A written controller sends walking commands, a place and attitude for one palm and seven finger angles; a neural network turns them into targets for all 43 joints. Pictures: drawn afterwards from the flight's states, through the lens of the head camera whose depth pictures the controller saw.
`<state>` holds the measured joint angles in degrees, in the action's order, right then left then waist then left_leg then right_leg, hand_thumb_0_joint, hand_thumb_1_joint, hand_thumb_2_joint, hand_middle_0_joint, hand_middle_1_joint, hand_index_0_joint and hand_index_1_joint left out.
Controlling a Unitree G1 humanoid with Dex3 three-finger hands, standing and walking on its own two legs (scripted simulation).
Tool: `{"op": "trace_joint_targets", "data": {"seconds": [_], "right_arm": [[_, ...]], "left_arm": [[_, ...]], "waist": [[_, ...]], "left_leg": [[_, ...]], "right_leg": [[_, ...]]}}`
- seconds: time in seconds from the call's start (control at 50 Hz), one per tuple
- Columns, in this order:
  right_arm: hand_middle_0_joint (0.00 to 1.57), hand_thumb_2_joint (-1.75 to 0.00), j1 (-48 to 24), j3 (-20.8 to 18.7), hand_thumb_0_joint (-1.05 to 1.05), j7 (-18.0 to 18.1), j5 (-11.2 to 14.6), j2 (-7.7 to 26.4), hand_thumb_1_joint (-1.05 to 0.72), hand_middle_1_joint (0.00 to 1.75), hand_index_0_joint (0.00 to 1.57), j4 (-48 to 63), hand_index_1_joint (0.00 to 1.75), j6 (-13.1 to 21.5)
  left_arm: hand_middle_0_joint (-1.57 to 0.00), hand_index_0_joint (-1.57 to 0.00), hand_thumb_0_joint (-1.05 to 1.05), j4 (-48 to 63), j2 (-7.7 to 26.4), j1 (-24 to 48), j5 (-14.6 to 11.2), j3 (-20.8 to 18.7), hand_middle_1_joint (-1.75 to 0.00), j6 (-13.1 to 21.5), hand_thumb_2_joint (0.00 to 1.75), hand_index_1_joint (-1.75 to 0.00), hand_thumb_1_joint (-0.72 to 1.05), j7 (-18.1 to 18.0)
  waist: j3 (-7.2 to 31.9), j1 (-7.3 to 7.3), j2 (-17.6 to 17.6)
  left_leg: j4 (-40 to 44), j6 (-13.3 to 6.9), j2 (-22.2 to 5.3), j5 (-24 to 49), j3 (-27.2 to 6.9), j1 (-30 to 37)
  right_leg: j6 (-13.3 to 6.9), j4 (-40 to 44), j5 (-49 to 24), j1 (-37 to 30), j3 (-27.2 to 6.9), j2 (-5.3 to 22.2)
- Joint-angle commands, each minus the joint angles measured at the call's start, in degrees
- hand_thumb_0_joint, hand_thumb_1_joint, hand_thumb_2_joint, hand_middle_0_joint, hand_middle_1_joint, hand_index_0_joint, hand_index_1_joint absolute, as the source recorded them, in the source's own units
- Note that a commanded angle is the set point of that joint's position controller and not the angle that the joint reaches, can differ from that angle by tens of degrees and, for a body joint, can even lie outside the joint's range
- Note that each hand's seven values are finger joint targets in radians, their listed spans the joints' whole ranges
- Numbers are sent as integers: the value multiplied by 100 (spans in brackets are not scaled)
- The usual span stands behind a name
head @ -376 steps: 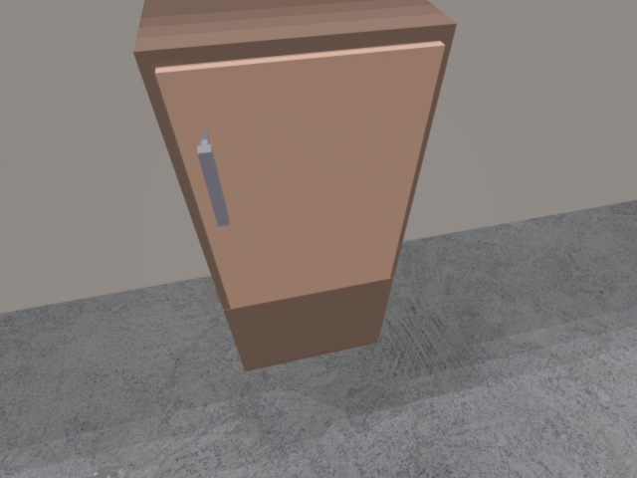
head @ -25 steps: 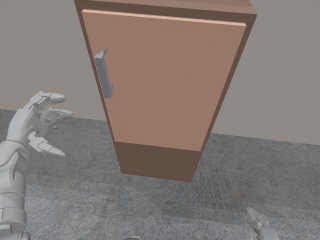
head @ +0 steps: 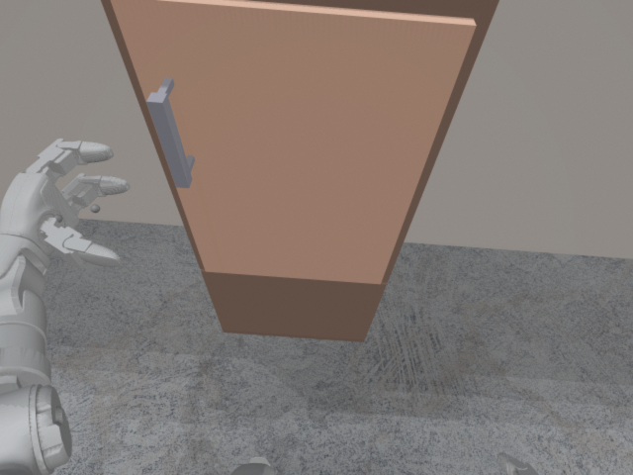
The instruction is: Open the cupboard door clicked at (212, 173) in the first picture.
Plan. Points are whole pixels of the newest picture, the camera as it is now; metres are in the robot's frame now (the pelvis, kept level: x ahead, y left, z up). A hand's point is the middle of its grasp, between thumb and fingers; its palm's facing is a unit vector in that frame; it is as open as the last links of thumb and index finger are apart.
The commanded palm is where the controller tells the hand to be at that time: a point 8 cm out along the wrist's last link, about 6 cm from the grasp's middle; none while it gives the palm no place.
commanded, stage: move the hooked fingers beside the handle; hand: left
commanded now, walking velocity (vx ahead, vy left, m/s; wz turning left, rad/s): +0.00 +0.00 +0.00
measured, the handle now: (176, 136) +0.54 +0.22 +0.10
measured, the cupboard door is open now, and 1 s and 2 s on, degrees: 0 0 0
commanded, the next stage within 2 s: none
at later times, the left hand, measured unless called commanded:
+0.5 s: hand (105, 171) +0.46 +0.29 +0.11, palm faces -0.03 -1.00 +0.03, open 14.0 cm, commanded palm +0.45 +0.34 +0.11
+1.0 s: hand (118, 155) +0.50 +0.29 +0.10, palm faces -0.03 -1.00 +0.03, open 14.0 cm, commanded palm +0.48 +0.33 +0.10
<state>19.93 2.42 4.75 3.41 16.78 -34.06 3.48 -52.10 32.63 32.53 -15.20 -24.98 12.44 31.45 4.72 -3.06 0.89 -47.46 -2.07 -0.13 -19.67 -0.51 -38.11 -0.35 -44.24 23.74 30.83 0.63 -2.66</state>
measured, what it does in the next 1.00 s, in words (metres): stands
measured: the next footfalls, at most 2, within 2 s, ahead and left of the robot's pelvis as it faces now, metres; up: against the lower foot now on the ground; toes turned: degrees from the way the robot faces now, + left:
none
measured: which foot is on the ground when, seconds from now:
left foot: down 0.00-1.00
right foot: down 0.00-1.00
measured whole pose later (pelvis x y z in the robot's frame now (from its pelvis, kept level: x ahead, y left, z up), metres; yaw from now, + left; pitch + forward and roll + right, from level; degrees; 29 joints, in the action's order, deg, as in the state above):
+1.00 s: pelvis +0.01 +0.01 -0.02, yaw -3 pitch +19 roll -5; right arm 25.7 2.8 2.8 1.5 16.7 -34.1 -5.0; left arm -69.9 44.2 51.5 -8.1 -29.8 14.5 31.3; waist 6.1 -9.1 1.0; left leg -53.8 -3.0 -1.8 -22.7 0.1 -50.5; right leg 0.7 -47.8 24.8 42.3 -0.2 -4.2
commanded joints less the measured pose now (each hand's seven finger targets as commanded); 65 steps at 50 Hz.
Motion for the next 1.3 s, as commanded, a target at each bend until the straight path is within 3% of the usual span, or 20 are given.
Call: {"op": "trace_joint_targets", "data": {"seconds": [0.0, 0.12, 0.16, 0.3, 0.36, 0.46, 0.54, 0.62, 0.66, 0.7, 0.76, 0.82, 0.84, 0.9, 0.98, 1.02, 1.08, 1.16, 1.22, 1.28], "right_arm": [[20, -90, 259, -391, 0, 40, 8, 1018, -90, 30, 20, 613, 30, 101], [20, -90, 406, -414, 0, 15, -22, 1035, -90, 30, 20, 537, 30, -12], [20, -90, 486, -409, 0, 42, -28, 1078, -90, 30, 20, 476, 30, -74], [20, -90, 682, -415, 0, 26, -65, 1125, -90, 30, 20, 398, 30, -209], [20, -90, 767, -411, 0, 25, -81, 1147, -90, 30, 20, 345, 30, -263], [20, -90, 929, -415, 0, 13, -107, 1188, -90, 30, 20, 315, 30, -381], [20, -90, 1020, -406, 0, -3, -115, 1213, -90, 30, 20, 291, 30, -469], [20, -90, 1120, -393, 0, -13, -146, 1221, -90, 30, 20, 249, 30, -525], [20, -90, 1204, -374, 0, 12, -153, 1252, -90, 30, 20, 216, 30, -554], [20, -90, 1211, -341, 0, 19, -150, 1248, -90, 30, 20, 217, 30, -572], [20, -90, 1317, -359, 0, 13, -194, 1267, -90, 30, 20, 240, 30, -597], [20, -90, 1327, -404, 0, -62, -211, 1219, -90, 30, 20, 283, 30, -649], [20, -90, 1357, -422, 0, -80, -219, 1229, -90, 30, 20, 294, 30, -676], [20, -90, 1323, -437, 0, -122, -204, 1225, -90, 30, 20, 366, 30, -722], [20, -90, 1265, -438, 0, -138, -179, 1213, -90, 30, 20, 423, 30, -770], [20, -90, 1233, -435, 0, -145, -176, 1178, -90, 30, 20, 407, 30, -784], [20, -90, 1193, -452, 0, -141, -180, 1187, -90, 30, 20, 360, 30, -767], [20, -90, 1119, -440, 0, -139, -163, 1118, -90, 30, 20, 345, 30, -744], [20, -90, 1061, -415, 0, -121, -127, 1155, -90, 30, 20, 375, 30, -747], [20, -90, 1005, -379, 0, -95, -126, 1171, -90, 30, 20, 402, 30, -728]], "left_arm": [[-30, -30, 0, 754, 2060, 2443, -58, -444, -120, 431, 30, -120, -50, 47], [-30, -30, 0, 468, 2055, 2948, 26, -343, -120, 639, 30, -120, -50, 97], [-30, -30, 0, 99, 2231, 3093, 17, -443, -120, 614, 30, -120, -50, 121], [-30, -30, 0, -106, 2573, 3717, 227, -465, -120, 738, 30, -120, -50, 144], [-30, -30, 0, -279, 2598, 3935, 210, -464, -120, 753, 30, -120, -50, 153], [-30, -30, 0, -495, 2888, 3999, 333, -608, -120, 668, 30, -120, -50, 128], [-30, -30, 0, -722, 2958, 4234, 482, -551, -120, 629, 30, -120, -50, 53], [-30, -30, 0, -736, 2916, 4596, 585, -422, -120, 679, 30, -120, -50, -22], [-30, -30, 0, -1004, 3113, 4677, 578, -572, -120, 642, 30, -120, -50, -50], [-30, -30, 0, -1067, 3133, 4888, 692, -430, -120, 597, 30, -120, -50, -52], [-30, -30, 0, -964, 3272, 4694, 691, -606, -120, 643, 30, -120, -50, -74], [-30, -30, 0, -568, 3045, 4484, 633, -548, -120, 683, 30, -120, -50, -13], [-30, -30, 0, -578, 3134, 4319, 600, -691, -120, 653, 30, -120, -50, -18], [-30, -30, 0, -636, 3125, 3977, 523, -785, -120, 532, 30, -120, -50, -2], [-30, -30, 0, -385, 3192, 4043, 568, -821, -120, 603, 30, -120, -50, -119], [-30, -30, 0, -299, 2874, 4210, 550, -589, -120, 675, 30, -120, -50, -137], [-30, -30, 0, -171, 2842, 4239, 482, -622, -120, 807, 30, -120, -50, -126], [-30, -30, 0, -213, 2201, 4121, 381, -166, -120, 718, 30, -120, -50, -82], [-30, -30, 0, -628, 2396, 3964, 401, -300, -120, 538, 30, -120, -50, -144], [-30, -30, 0, -658, 2645, 4271, 499, -401, -120, 584, 30, -120, -50, -262]], "waist": [[1842, -56, 455], [2072, -176, 664], [1896, -224, 380], [2294, -315, 859], [2244, -393, 751], [2381, -361, 871], [2222, -485, 807], [2363, -575, 1141], [2302, -629, 797], [2339, -695, 1026], [2613, -566, 1107], [3035, -476, 1398], [3065, -421, 1248], [2898, -373, 1030], [2659, -392, 1167], [2530, -491, 1166], [2739, -462, 1295], [2488, -501, 1230], [2207, -489, 743], [2130, -544, 718]], "left_leg": [[450, -31, -53, 1496, -224, 1797], [318, -17, -84, 1603, -263, 2005], [278, -58, -78, 1474, -245, 1689], [106, -19, -119, 1645, -317, 1844], [64, -27, -141, 1606, -358, 1774], [-17, -15, -156, 1832, -377, 1788], [-38, -19, -190, 1628, -399, 1640], [-73, 28, -228, 1717, -500, 1924], [-117, -10, -226, 1734, -496, 1719], [-141, 0, -239, 1641, -485, 1680], [-170, 39, -248, 1929, -534, 1897], [-231, 115, -297, 2543, -556, 2424], [-236, 108, -295, 2655, -553, 2395], [-223, 61, -264, 2643, -460, 2127], [-189, 56, -248, 2558, -425, 2084], [-156, 64, -260, 2363, -455, 2141], [-156, 116, -283, 2550, -552, 2473], [-109, 94, -263, 2507, -568, 2467], [-48, 24, -219, 1932, -471, 1930], [-75, -3, -191, 1671, -420, 1699]], "right_leg": [[-138, 495, -1657, 239, 27, -41], [-132, 416, -1607, 537, 36, -67], [-134, 423, -1556, 520, 14, -78], [-125, 259, -1504, 871, 13, -99], [-140, 229, -1399, 998, 52, -129], [-146, 168, -1509, 1071, 61, -145], [-108, 183, -1314, 1294, 75, -153], [-127, 154, -1163, 1617, 109, -169], [-126, 146, -1231, 1505, 108, -191], [-98, 137, -1157, 1644, 93, -166], [-147, 66, -1252, 1588, 131, -193], [-138, 32, -1521, 1633, 174, -217], [-136, 22, -1617, 1517, 192, -231], [-111, 46, -1785, 1325, 184, -246], [-126, 62, -1773, 1347, 168, -254], [-118, 97, -1598, 1486, 184, -259], [-155, 75, -1573, 1528, 205, -271], [-168, 139, -1505, 1575, 226, -248], [-126, 182, -1451, 1407, 176, -209], [-113, 164, -1382, 1361, 121, -185]]}}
